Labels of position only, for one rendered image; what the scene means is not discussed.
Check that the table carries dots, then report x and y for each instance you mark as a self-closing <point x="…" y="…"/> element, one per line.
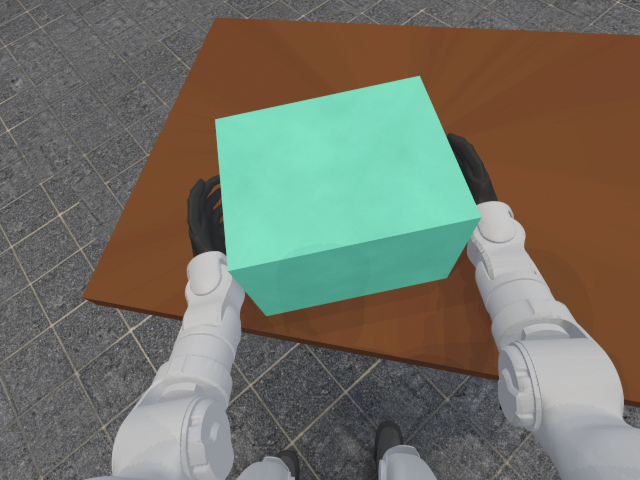
<point x="553" y="116"/>

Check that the robot shin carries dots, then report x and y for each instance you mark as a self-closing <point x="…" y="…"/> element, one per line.
<point x="401" y="449"/>
<point x="275" y="460"/>

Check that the left robot shin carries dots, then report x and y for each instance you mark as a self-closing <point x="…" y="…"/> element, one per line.
<point x="275" y="460"/>

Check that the robot right forearm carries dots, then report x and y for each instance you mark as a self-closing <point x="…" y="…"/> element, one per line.
<point x="514" y="292"/>

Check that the robot left upper arm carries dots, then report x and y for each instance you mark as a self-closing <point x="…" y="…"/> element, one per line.
<point x="184" y="439"/>

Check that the left robot hand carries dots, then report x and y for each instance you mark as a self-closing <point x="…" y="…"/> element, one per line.
<point x="205" y="232"/>

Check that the robot left forearm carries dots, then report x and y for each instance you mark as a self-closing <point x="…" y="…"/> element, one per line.
<point x="205" y="348"/>

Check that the right robot hand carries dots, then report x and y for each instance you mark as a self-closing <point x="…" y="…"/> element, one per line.
<point x="473" y="170"/>

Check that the carton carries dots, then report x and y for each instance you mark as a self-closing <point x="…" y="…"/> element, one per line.
<point x="341" y="196"/>

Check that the robot right upper arm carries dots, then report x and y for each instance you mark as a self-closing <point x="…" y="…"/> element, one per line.
<point x="565" y="392"/>

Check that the right robot shin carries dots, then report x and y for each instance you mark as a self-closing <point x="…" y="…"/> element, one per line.
<point x="401" y="449"/>

